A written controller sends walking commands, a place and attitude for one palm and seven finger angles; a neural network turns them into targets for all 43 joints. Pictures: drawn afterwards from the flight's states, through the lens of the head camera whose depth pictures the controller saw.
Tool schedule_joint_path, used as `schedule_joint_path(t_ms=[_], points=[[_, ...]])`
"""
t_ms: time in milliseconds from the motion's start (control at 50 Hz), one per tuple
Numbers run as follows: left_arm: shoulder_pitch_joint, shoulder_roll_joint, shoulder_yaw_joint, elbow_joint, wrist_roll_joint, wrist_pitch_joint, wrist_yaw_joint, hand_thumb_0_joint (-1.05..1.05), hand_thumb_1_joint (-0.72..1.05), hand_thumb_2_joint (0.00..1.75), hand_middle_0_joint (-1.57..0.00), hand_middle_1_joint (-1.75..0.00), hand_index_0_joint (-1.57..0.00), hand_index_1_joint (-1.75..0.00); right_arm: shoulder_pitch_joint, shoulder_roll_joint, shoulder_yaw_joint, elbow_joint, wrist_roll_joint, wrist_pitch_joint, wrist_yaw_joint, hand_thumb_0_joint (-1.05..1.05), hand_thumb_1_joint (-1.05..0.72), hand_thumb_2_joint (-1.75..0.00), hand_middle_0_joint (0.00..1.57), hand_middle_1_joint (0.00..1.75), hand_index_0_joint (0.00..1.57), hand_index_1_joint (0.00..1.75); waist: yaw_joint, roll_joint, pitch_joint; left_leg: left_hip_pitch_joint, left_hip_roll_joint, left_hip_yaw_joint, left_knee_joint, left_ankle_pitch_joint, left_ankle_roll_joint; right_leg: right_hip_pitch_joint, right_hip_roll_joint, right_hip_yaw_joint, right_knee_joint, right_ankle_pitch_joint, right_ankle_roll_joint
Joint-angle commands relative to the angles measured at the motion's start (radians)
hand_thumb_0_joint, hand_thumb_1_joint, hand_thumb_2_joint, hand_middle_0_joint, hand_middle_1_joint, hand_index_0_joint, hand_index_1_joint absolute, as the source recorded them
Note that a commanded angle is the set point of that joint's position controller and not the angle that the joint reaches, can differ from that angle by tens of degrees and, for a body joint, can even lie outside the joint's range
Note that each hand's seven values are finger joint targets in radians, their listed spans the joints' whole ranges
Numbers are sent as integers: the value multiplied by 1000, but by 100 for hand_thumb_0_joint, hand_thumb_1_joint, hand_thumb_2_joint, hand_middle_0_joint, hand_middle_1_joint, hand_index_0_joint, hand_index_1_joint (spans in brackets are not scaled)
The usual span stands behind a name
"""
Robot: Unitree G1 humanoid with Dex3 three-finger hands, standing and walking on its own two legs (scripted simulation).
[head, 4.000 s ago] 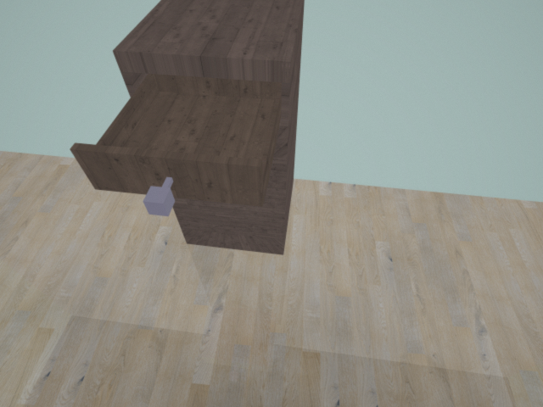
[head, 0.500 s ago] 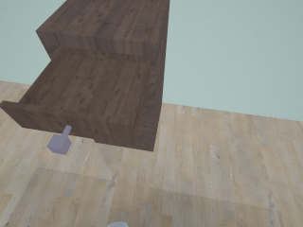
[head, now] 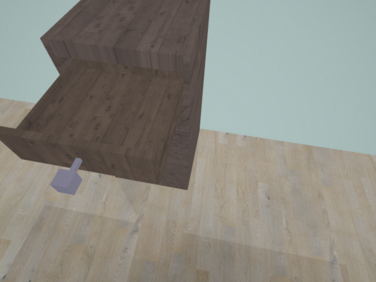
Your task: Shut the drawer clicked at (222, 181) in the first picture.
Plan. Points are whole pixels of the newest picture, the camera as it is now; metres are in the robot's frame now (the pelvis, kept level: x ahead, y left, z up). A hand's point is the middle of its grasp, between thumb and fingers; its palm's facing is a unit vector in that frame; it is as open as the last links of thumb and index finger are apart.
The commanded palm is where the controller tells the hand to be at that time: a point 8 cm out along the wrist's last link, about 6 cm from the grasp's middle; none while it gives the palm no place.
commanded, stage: come to a stop and stand still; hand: left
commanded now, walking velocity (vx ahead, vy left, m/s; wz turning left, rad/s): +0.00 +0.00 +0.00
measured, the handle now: (71, 174) +0.33 +0.30 -0.01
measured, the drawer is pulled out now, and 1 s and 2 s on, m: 0.30 0.30 0.30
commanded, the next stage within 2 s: look again from close up in 0.42 s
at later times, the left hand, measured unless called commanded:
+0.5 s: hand out of the picture +0.03 +0.22 -0.16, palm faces -0.05 -0.97 -0.26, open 7.4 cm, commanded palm none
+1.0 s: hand out of the picture +0.01 +0.18 -0.16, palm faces -0.05 -0.98 -0.20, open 7.3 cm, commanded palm none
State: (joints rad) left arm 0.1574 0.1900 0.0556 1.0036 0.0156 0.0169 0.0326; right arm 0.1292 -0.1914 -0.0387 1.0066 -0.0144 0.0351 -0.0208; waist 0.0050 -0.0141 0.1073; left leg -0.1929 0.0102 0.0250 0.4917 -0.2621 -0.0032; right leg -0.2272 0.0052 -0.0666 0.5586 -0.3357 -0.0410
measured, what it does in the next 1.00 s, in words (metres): stands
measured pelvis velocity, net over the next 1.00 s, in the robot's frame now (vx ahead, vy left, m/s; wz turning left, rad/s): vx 0.00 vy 0.01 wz -0.06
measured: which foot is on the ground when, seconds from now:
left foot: down 0.00-1.00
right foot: down 0.00-1.00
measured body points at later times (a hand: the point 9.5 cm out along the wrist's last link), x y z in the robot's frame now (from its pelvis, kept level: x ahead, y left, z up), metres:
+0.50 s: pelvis -0.01 +0.03 +0.01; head -0.01 +0.01 +0.45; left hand +0.03 +0.27 -0.14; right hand -0.01 -0.20 -0.16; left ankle +0.00 +0.13 -0.73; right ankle -0.02 -0.09 -0.73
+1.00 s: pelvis +0.00 +0.01 +0.01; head +0.00 -0.01 +0.46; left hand +0.01 +0.23 -0.15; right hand -0.01 -0.21 -0.16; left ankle +0.00 +0.13 -0.73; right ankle -0.02 -0.09 -0.73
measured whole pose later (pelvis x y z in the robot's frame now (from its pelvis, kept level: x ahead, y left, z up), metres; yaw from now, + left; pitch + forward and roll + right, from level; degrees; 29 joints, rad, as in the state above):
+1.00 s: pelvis +0.00 +0.01 +0.01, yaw -3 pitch -1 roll +1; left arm 0.29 0.15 -0.01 1.11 0.01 -0.02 0.03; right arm 0.28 -0.15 0.02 1.13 -0.01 -0.01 -0.02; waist -0.01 0.01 0.02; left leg -0.18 0.02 0.06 0.43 -0.23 -0.01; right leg -0.19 0.02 -0.01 0.48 -0.28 -0.04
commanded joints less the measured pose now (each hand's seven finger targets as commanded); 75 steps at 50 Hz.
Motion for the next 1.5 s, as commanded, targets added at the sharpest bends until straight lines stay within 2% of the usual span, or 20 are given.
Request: schedule_joint_path(t_ms=[0, 20, 40, 60, 80, 120, 140, 180, 200, 220, 260, 320, 400, 560, 980, 1120, 1260, 1420, 1440, 1480], points=[[42, 96, 14, -24, -5, 3, 2, 0, 90, 90, -20, -30, -20, -30, 43, -125, -12, -22, -8, -24, -22, 0, -90, -90, 20, 30, 20, 30, 14, 206, -89, 23, 228, -149, -130, 620, 118, 45, -51, 59, 19, -5, 31], [267, 116, -9, 26, -11, -40, 39, 0, 90, 90, -20, -30, -20, -30, -88, -172, -27, -98, 21, -43, -6, 0, -90, -90, 20, 30, 20, 30, 120, 152, -216, 114, 189, -30, 225, 610, 45, 23, -146, 181, -186, 382, 39], [171, 196, 5, -23, 3, -56, 36, 0, 90, 90, -20, -30, -20, -30, 24, -76, -20, -141, 16, -43, 12, 0, -90, -90, 20, 30, 20, 30, 20, -48, -216, -104, 35, 18, 255, 74, 14, 149, -265, 339, -159, 703, -13], [149, 177, -5, -27, 4, -69, 34, 0, 90, 90, -20, -30, -20, -30, 40, -55, -10, -131, 13, -35, 13, 0, -90, -90, 20, 30, 20, 30, 14, -102, -206, -174, 42, -21, 266, -208, 9, 174, -310, 350, -144, 807, -92], [122, 160, -8, -52, 13, -69, 34, 0, 90, 90, -20, -30, -20, -30, 67, -41, -6, -135, 8, -27, 13, 0, -90, -90, 20, 30, 20, 30, -4, -53, -213, -176, 29, -17, 244, -203, 6, 213, -291, 303, -97, 897, -138], [83, 169, -9, -75, 8, -59, 30, 0, 90, 90, -20, -30, -20, -30, 130, -39, -5, -117, 13, -30, 10, 0, -90, -90, 20, 30, 20, 30, -38, -53, -212, -53, 2, 11, 61, -46, 5, 143, -214, 193, -48, 742, -104], [69, 159, -15, -76, -2, -51, 27, 0, 90, 90, -20, -30, -20, -30, 160, -55, -2, -101, 11, -35, 7, 0, -90, -90, 20, 30, 20, 30, -50, -19, -173, 27, 20, -3, -13, 69, 10, 44, -174, 166, -47, 532, -65], [85, 116, -19, -80, 0, -30, 21, 0, 90, 90, -20, -30, -20, -30, 164, -106, -1, -105, -5, -51, 4, 0, -90, -90, 20, 30, 20, 30, -17, 88, -79, -26, 143, -111, -62, 236, 62, -33, -68, 100, -57, 129, -5], [94, 102, -23, -72, 0, -20, 19, 0, 90, 90, -20, -30, -20, -30, 135, -114, 3, -107, -6, -49, 2, 0, -90, -90, 20, 30, 20, 30, -3, 135, -22, -90, 147, -136, -102, 143, 74, -36, -45, 90, -71, 12, 5], [105, 101, -27, -61, 1, -18, 14, 0, 90, 90, -20, -30, -20, -30, 118, -113, 6, -106, -6, -49, 1, 0, -90, -90, 20, 30, 20, 30, 3, 126, 19, -131, 139, -145, -136, 32, 74, -38, -43, 95, -85, -5, 4], [117, 103, -31, -48, 1, -22, 5, 0, 90, 90, -20, -30, -20, -30, 121, -111, 6, -103, -6, -50, 1, 0, -90, -90, 20, 30, 20, 30, 0, 56, 32, -147, 110, -132, -166, -103, 60, -45, -56, 123, -117, 3, -3], [127, 104, -33, -35, -1, -27, 0, 0, 90, 90, -20, -30, -20, -30, 152, -116, 11, -76, -8, -60, 0, 0, -90, -90, 20, 30, 20, 30, -2, 30, -46, -89, 110, -128, -181, -86, 60, -17, -67, 122, -121, 34, 1], [135, 101, -38, -18, -1, -32, -2, 0, 90, 90, -20, -30, -20, -30, 165, -114, 19, -45, -6, -65, -1, 0, -90, -90, 20, 30, 20, 30, -1, 4, -55, -64, 105, -110, -182, -53, 56, -19, -78, 135, -144, 56, 1], [146, 102, -44, 26, -6, -41, -2, 0, 90, 90, -20, -30, -20, -30, 194, -96, 31, 26, -1, -73, -4, 0, -90, -90, 20, 30, 20, 30, -5, 12, -81, -7, 96, -69, -146, 99, 43, -4, -95, 155, -160, 151, 1], [188, 68, -50, 77, -5, -47, 3, 0, 90, 90, -20, -30, -20, -30, 198, -51, 35, 98, 3, -63, -10, 0, -90, -90, 20, 30, 20, 30, -8, -2, -32, 18, 90, -43, -127, 112, 26, -21, -96, 171, -200, 195, -4], [197, 67, -48, 78, -6, -52, 4, 0, 90, 90, -20, -30, -20, -30, 198, -57, 33, 99, 3, -66, -13, 0, -90, -90, 20, 30, 20, 30, -9, 0, -67, 42, 92, -39, -115, 161, 23, 6, -99, 170, -193, 280, -4], [202, 102, -27, 62, -4, -48, 10, 0, 90, 90, -20, -30, -20, -30, 199, -55, 24, 74, 1, -48, -7, 0, -90, -90, 20, 30, 20, 30, 4, -12, -63, -12, 66, 7, -66, 94, 1, 29, -170, 259, -192, 338, -46], [196, 155, 20, 15, 4, -27, 23, 0, 90, 90, -20, -30, -20, -30, 187, -60, 1, 8, -1, -27, -2, 0, -90, -90, 20, 30, 20, 30, 16, -127, -42, -124, 37, 30, 50, -24, -10, 36, -315, 356, -171, 421, -126], [184, 156, 24, 7, 5, -23, 22, 0, 90, 90, -20, -30, -20, -30, 192, -58, 0, 2, -2, -28, -1, 0, -90, -90, 20, 30, 20, 30, 11, -116, -41, -98, 36, 29, 22, -6, -8, 7, -307, 337, -154, 406, -120], [159, 134, 23, -16, 6, -14, 20, 0, 90, 90, -20, -30, -20, -30, 232, -66, -4, 6, -4, -34, 1, 0, -90, -90, 20, 30, 20, 30, -6, -57, -64, 16, 59, 17, -45, 125, 8, -66, -221, 255, -88, 331, -83]])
